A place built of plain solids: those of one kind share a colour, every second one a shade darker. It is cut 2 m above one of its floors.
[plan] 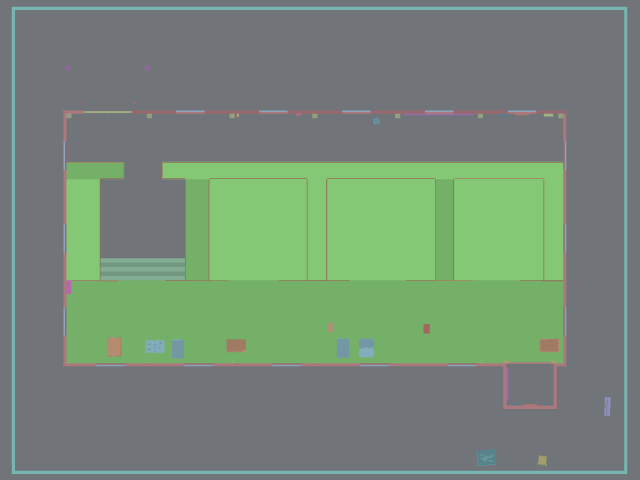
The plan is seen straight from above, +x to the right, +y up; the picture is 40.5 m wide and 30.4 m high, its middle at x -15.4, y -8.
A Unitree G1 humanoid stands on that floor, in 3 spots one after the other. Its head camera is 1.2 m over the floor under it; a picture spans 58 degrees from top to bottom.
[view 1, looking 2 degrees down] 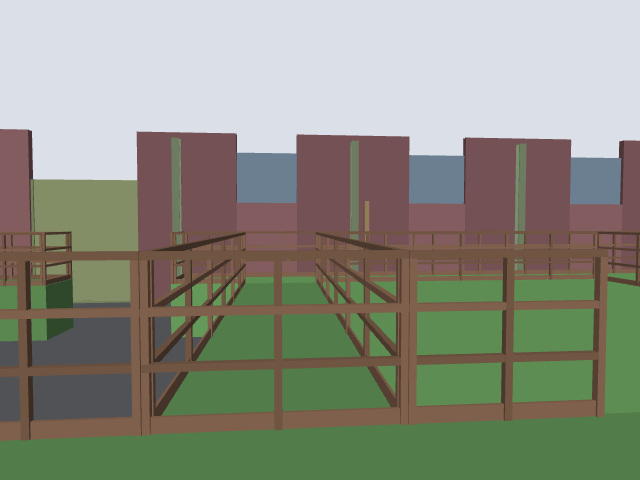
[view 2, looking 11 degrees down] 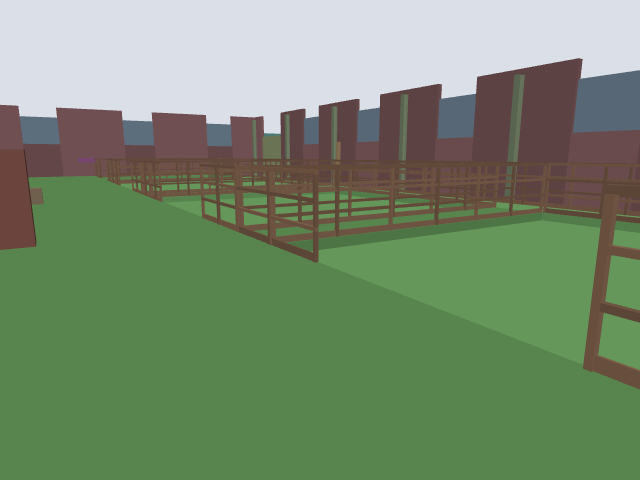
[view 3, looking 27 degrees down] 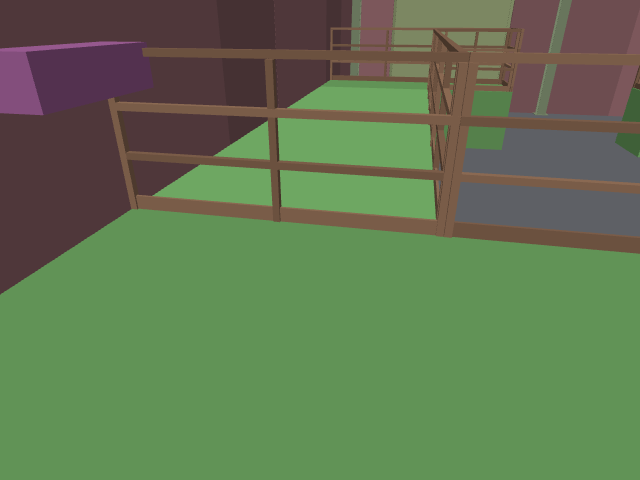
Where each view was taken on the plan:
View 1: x -23.15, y -13.10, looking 85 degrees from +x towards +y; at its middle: deck_rail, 9.00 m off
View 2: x -1.60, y -13.10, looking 148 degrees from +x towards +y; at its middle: raised_floor_bank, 6.37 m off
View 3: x -29.55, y -13.10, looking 102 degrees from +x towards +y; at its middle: raised_floor_bank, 2.64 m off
